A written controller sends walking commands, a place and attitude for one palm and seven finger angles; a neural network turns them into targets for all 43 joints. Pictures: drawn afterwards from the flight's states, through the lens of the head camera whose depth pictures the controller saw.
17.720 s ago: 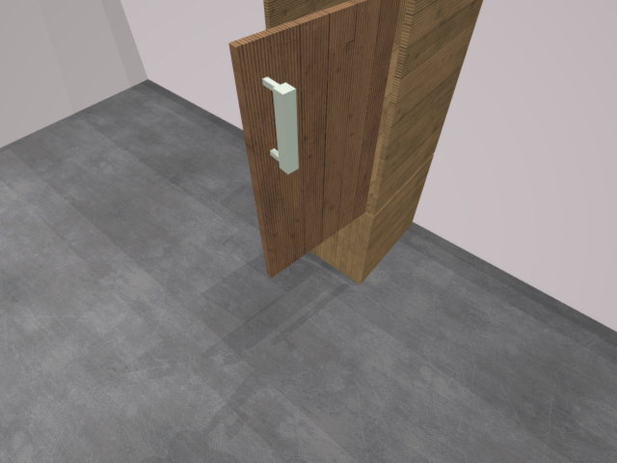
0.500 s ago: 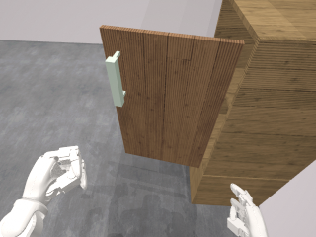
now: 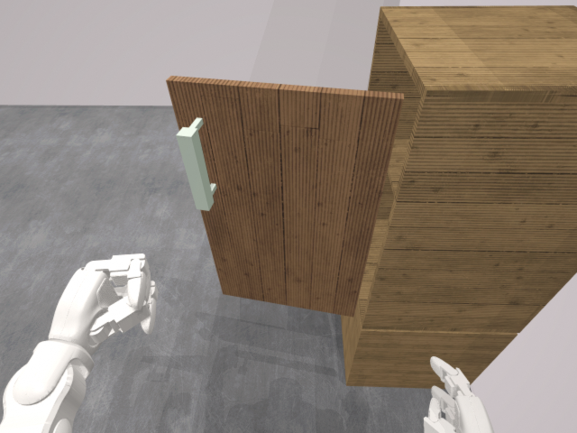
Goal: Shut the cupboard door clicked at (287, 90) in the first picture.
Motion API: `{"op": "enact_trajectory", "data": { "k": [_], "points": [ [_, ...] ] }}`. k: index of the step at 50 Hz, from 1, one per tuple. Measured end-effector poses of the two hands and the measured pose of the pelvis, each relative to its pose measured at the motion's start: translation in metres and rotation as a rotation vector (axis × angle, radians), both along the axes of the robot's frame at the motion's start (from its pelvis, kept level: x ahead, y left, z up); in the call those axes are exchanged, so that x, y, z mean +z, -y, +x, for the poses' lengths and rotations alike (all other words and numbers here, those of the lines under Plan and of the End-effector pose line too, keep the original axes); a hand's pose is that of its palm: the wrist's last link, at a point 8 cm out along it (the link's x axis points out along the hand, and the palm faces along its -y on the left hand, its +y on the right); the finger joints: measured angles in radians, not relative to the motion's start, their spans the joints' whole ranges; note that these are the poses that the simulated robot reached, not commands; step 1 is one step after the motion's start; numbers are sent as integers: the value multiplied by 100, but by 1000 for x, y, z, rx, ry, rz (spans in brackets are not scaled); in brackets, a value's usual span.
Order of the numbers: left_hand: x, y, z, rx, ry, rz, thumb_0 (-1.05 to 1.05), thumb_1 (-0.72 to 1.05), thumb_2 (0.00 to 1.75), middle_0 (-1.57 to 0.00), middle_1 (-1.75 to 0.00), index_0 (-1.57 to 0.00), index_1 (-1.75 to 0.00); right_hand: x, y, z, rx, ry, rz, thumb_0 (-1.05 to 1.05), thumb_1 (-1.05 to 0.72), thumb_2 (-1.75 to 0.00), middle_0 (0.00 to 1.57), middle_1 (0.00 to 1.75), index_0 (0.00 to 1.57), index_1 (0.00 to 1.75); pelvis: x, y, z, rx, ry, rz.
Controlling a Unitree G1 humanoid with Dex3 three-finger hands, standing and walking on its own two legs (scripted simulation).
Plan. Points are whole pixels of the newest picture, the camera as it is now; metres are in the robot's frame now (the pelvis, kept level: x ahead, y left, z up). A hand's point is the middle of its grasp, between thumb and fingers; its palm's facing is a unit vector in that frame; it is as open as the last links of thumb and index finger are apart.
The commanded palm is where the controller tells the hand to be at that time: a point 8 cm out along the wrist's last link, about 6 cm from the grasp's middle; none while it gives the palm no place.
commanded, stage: raise the hand and make a fist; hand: left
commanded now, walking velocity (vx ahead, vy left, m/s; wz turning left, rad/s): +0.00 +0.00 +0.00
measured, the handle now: (201, 165) +0.51 +0.20 +0.12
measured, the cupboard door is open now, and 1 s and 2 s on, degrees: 80 80 80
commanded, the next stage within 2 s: bring the fist close to the handle in 0.14 s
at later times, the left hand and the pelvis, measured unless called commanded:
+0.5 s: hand (159, 279) +0.26 +0.19 +0.13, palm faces +0.00 -0.99 -0.10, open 3.1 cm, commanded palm +0.25 +0.23 +0.13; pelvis +0.00 -0.04 +0.00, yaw +1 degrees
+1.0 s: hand (179, 226) +0.35 +0.19 +0.13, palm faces -0.06 -1.00 -0.05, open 3.1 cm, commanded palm +0.34 +0.23 +0.13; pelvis +0.01 -0.01 +0.00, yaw -1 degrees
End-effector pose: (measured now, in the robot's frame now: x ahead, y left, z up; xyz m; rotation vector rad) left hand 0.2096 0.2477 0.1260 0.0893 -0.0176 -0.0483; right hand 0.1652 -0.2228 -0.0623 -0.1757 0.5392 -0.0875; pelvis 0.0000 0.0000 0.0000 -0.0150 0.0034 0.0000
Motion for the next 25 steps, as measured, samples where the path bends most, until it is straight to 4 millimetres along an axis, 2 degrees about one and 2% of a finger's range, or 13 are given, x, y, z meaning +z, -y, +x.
{"op": "enact_trajectory", "data": {
  "k": [16, 20, 25],
  "points": [
    [1, 26, -2, 8, 9, 23, 2, 89, 90, -130, -150, -130, -150, -2, 32, 7, -3, 32, 3, 2, -91, -90, 20, 30, 21, 30, -1, 29, -1, 5, 1, 12],
    [3, 17, 9, 32, 21, 31, 2, 89, 90, -130, -150, -130, -150, -5, 39, 9, -6, 13, -6, 2, -91, -90, 20, 30, 21, 30, -2, 34, -1, 10, -2, 12],
    [5, 7, 34, 41, 20, 14, 2, 89, 90, -130, -150, -130, -150, -11, 47, 7, -22, -15, -18, 2, -91, -90, 20, 30, 21, 30, -3, 37, -1, 11, -12, 13]
  ]
}}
